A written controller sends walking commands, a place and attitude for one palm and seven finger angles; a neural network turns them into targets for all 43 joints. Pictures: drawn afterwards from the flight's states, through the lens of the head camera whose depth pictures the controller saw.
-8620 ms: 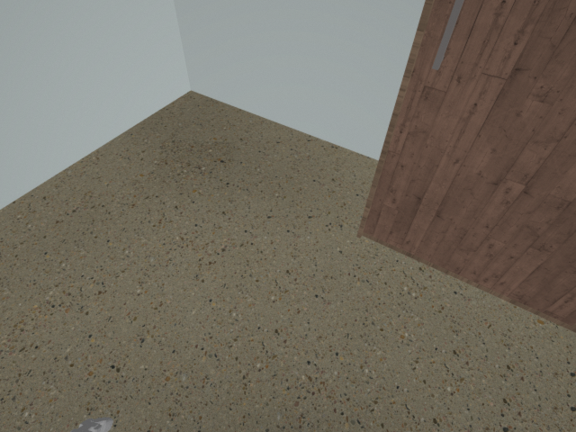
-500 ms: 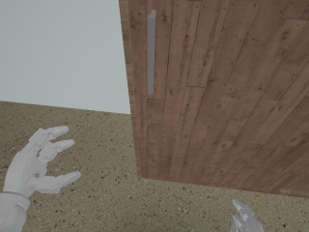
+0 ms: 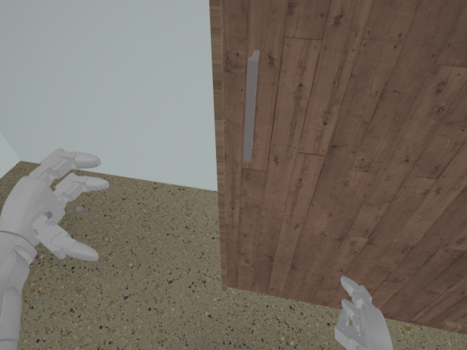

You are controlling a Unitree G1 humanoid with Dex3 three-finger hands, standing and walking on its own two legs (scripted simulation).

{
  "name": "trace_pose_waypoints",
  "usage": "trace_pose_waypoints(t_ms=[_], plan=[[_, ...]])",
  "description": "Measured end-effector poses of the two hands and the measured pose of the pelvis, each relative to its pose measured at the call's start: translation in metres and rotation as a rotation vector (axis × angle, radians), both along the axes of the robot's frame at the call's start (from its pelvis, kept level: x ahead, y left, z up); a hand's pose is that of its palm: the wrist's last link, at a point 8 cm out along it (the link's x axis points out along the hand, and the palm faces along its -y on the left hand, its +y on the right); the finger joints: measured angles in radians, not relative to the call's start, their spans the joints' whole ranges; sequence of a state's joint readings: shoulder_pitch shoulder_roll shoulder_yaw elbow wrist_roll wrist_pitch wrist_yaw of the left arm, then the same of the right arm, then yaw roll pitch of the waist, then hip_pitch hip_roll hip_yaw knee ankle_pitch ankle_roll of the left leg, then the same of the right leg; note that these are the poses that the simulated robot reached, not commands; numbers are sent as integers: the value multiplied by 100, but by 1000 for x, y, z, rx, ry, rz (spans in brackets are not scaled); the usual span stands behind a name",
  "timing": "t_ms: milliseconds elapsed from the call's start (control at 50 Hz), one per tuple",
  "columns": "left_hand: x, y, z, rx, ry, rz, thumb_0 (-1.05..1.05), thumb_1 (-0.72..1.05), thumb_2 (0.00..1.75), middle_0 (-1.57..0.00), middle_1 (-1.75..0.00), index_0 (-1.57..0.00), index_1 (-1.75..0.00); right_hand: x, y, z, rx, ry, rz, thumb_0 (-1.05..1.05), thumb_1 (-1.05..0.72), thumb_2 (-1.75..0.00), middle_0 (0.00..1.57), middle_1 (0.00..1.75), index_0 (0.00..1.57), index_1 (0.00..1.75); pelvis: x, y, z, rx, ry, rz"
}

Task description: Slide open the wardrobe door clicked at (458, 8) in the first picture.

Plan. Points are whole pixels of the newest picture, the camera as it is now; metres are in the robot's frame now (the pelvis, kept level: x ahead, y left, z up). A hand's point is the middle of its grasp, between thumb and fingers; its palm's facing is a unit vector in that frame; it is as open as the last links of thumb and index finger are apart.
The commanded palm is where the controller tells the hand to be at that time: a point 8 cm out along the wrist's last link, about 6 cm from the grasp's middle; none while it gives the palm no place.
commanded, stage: raise the hand with hooked fingers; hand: left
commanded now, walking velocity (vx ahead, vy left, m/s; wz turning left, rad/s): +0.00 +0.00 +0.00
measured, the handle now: (251, 110) +0.51 +0.04 +0.18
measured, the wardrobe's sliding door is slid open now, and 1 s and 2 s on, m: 0.00 0.00 0.00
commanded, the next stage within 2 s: move the hooked fingers beside the handle in 0.74 s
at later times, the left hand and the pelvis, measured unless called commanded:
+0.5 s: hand (88, 179) +0.28 +0.25 +0.19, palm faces -0.01 -1.00 -0.09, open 14.0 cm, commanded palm +0.25 +0.30 +0.21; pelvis +0.00 -0.02 +0.00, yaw -1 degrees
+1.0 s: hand (94, 176) +0.28 +0.24 +0.20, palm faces +0.00 -1.00 -0.08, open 14.0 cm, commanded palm +0.26 +0.28 +0.20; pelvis +0.00 -0.02 +0.00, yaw +0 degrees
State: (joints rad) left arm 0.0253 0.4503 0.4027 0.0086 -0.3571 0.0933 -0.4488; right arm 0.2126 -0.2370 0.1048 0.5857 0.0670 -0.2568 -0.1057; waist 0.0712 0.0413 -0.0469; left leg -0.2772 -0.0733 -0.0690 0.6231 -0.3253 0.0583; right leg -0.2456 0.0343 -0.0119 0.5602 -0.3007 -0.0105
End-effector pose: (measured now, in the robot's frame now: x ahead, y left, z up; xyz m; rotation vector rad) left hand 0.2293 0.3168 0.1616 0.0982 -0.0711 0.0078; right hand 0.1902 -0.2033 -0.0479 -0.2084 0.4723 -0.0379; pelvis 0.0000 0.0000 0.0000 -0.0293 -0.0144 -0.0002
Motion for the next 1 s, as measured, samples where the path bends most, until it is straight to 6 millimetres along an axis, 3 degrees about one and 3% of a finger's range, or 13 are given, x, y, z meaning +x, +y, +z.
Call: trace_pose_waypoints(t_ms=[320, 560, 880, 1000], plan=[[24, 5, 53, 21, -28, 0, -1, -50, 30, -30, -120, -31, -120, -11, -30, -7, 2, 61, -35, 2, -90, -90, 20, 30, 21, 30, 1, -15, 5, 12, -10, 1], [25, -16, 38, -6, -10, -14, -2, -50, 30, -30, -120, -31, -120, -9, -50, -5, -2, 51, -66, 2, -91, -90, 20, 30, 20, 30, 3, -25, 5, 16, -7, -10], [23, -14, 40, -4, -2, -6, -2, -50, 30, -30, -120, -31, -120, -3, -42, -4, 18, 35, -49, 2, -91, -90, 20, 30, 20, 30, 2, -27, 4, 16, -9, -4], [32, -20, 37, -22, -1, -14, -2, -51, 30, -30, -120, -31, -120, -5, -39, -7, 10, 49, -45, 2, -91, -90, 20, 30, 20, 30, 0, -24, 4, 14, -11, 3]])
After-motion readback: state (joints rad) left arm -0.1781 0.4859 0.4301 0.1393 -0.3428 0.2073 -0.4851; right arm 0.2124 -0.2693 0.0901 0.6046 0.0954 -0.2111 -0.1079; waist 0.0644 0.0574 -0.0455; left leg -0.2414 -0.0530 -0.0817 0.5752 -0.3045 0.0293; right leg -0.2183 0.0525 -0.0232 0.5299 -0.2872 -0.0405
